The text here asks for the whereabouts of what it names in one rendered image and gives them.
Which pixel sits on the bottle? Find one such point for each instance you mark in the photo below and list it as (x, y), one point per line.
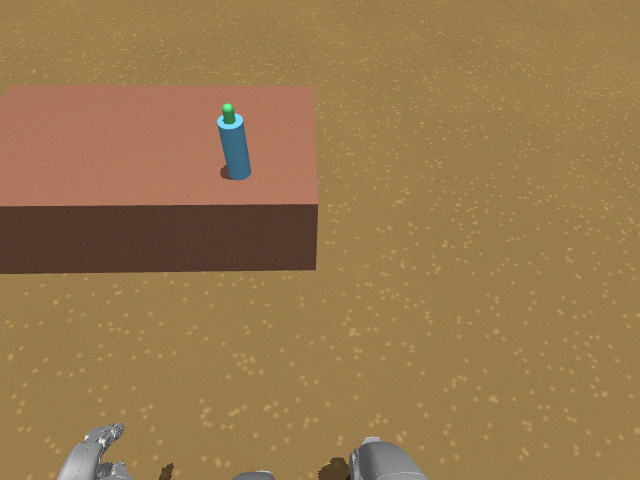
(232, 134)

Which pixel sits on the left robot hand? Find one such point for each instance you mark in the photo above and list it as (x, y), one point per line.
(83, 462)

